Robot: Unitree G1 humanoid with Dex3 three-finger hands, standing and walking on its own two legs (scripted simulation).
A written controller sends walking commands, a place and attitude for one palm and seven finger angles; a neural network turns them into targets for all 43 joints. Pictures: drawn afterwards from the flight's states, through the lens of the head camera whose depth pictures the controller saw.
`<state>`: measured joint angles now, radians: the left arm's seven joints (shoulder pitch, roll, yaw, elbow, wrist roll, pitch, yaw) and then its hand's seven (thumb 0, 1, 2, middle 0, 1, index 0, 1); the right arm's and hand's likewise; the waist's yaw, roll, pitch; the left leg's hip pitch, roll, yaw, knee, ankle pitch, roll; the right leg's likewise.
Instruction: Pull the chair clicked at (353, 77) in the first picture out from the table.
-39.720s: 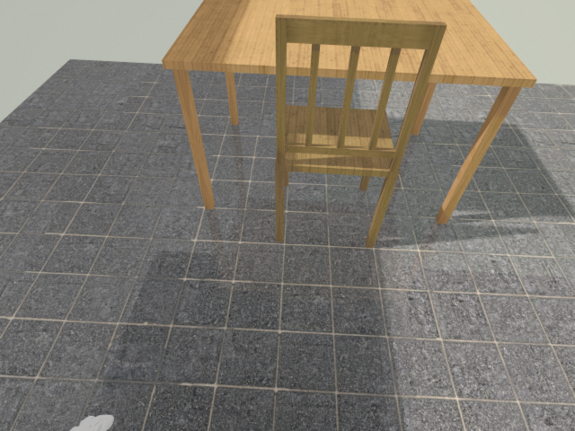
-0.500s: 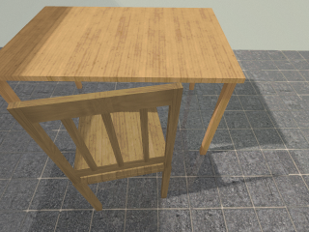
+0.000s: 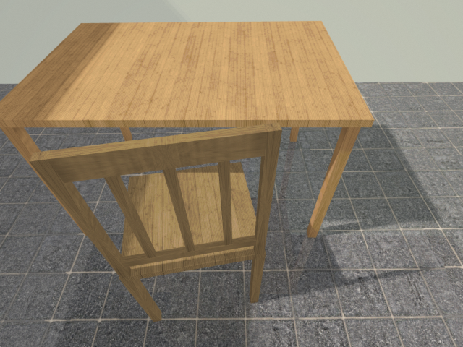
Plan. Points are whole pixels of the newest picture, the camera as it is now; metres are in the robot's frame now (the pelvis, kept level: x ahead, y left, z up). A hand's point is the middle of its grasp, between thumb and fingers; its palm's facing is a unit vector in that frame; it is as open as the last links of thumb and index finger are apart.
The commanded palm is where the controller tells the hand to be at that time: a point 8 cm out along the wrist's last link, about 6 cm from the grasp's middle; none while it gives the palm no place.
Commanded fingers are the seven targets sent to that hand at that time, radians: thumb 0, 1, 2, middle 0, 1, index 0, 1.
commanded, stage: look again from close up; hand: left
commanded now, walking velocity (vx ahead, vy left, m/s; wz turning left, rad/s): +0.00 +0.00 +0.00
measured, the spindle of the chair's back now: (181, 214) +0.41 +0.15 -0.07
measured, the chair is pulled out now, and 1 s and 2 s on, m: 0.18 0.18 0.18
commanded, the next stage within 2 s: shuffle to correct the standing spot in 0.74 s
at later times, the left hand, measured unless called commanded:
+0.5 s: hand out of the picture +0.01 +0.16 -0.17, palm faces +0.00 -0.98 -0.21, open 7.3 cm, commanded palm none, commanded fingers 0.00 0.90 0.90 -0.20 -0.30 -0.20 -0.30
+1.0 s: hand out of the picture -0.02 +0.15 -0.17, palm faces +0.02 -0.98 -0.18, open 7.3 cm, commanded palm none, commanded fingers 0.00 0.90 0.90 -0.20 -0.30 -0.20 -0.30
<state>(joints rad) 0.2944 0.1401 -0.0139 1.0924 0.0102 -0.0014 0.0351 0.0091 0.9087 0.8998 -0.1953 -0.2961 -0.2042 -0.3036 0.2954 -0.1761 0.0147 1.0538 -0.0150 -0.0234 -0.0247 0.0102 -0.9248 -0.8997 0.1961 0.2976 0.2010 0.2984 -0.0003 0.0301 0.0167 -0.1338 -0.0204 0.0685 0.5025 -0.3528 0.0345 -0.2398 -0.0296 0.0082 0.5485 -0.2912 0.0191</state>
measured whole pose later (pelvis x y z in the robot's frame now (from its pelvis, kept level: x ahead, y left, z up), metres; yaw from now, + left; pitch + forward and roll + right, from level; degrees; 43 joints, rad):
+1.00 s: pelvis -0.01 -0.02 +0.00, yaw +1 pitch -1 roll +1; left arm 0.29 0.15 -0.01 1.10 0.01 0.01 0.03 0.01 0.91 0.90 -0.20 -0.30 -0.20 -0.30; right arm 0.30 -0.12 0.02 1.15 -0.01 -0.02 -0.02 0.00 -0.91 -0.90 0.20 0.30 0.20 0.30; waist -0.01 -0.02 0.05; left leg -0.13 -0.01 0.05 0.45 -0.30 0.01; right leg -0.23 -0.02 -0.02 0.51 -0.26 -0.01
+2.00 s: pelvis -0.01 -0.13 +0.00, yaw +13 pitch -1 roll +0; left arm 0.26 0.19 0.03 0.97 0.03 0.08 0.02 0.01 0.91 0.90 -0.19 -0.30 -0.20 -0.30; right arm 0.28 -0.11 0.00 1.08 -0.03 0.01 -0.05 0.00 -0.91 -0.90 0.20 0.30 0.20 0.30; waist -0.01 -0.04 0.09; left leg -0.24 0.04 0.11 0.58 -0.33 0.02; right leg -0.44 0.02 -0.05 1.17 -0.49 -0.01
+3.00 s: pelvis +0.00 -0.18 +0.00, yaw +11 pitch -1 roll +1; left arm 0.27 0.20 0.00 1.04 0.01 0.01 0.02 0.01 0.90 0.90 -0.20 -0.30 -0.20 -0.30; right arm 0.28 -0.19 0.01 1.04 -0.02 0.00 0.00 0.00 -0.92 -0.90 0.20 0.30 0.20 0.30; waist 0.00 0.01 0.04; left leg -0.22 0.03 0.05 0.54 -0.29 -0.02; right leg -0.20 -0.09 0.02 0.56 -0.34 0.07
